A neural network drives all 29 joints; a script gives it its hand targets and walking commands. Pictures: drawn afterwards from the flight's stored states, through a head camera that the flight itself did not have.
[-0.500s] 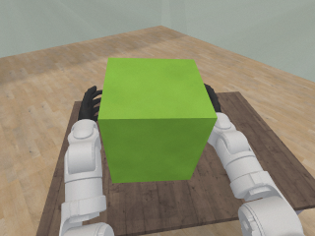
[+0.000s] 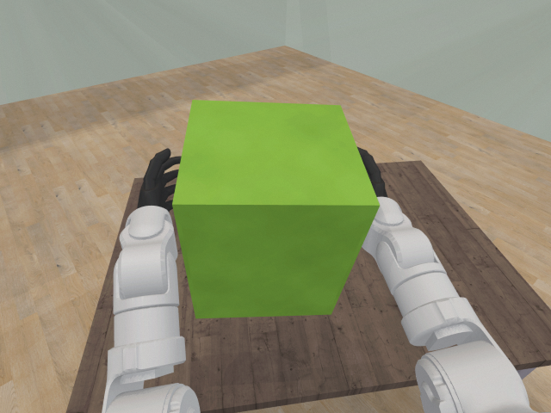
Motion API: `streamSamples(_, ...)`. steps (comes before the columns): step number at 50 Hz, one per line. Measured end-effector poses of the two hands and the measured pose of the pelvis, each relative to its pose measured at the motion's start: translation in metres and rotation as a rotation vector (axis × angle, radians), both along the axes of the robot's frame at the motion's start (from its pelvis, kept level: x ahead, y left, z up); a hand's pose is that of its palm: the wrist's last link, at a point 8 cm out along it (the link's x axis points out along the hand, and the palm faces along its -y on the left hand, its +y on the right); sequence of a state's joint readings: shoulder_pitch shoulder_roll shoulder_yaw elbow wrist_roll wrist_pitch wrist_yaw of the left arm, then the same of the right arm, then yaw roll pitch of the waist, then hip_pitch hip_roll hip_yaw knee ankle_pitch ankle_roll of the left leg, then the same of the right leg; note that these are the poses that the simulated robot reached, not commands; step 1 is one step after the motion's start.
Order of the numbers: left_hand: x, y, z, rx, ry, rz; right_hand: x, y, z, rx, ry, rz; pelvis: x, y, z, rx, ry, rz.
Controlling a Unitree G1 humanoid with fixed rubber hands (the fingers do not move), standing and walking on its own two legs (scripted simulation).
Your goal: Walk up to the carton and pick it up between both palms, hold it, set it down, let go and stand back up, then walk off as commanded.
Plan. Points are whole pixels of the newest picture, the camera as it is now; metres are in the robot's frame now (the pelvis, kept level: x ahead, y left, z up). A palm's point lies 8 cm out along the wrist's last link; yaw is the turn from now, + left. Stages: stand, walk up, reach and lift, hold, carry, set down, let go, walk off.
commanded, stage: hold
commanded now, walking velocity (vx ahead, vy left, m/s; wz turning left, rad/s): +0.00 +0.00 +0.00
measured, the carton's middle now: (266, 214) +0.38 +0.00 +0.15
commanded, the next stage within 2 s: none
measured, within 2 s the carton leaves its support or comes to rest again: neither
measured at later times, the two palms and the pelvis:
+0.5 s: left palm (155, 208) +0.37 +0.15 +0.18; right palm (369, 197) +0.37 -0.15 +0.17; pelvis +0.00 +0.00 +0.00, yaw +0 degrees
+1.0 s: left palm (154, 209) +0.36 +0.15 +0.18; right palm (371, 199) +0.37 -0.15 +0.17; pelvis +0.00 +0.00 +0.00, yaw +0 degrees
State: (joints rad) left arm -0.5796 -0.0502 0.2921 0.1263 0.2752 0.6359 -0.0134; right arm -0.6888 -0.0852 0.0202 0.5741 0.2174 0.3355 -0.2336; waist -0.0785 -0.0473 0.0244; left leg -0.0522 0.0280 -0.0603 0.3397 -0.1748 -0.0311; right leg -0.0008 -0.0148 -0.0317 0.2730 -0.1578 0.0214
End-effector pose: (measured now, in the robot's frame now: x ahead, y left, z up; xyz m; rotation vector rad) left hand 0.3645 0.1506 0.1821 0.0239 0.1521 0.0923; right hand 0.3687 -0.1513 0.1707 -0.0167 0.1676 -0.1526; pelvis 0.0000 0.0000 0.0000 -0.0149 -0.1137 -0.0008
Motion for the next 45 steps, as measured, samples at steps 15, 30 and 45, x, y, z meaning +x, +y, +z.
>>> streamSamples(15, 0.0014, 0.0019, -0.0048, -0.010, 0.013, 0.000, 0.0010, 0.0018, -0.0015, 0.003, 0.011, -0.005, -0.0001, 0.0014, -0.0002, 0.000, 0.002, -0.003)
streamSamples(30, -0.0010, 0.0004, -0.0050, -0.002, -0.002, 0.007, 0.0009, 0.0001, -0.0032, 0.012, -0.002, 0.002, 0.0045, -0.0004, -0.0002, -0.003, 0.001, 0.002)
streamSamples(45, -0.0055, 0.0013, 0.0015, -0.007, -0.012, 0.006, -0.0038, 0.0011, 0.0045, 0.007, -0.014, 0.000, -0.0020, -0.0003, -0.0005, 0.000, -0.007, -0.001)
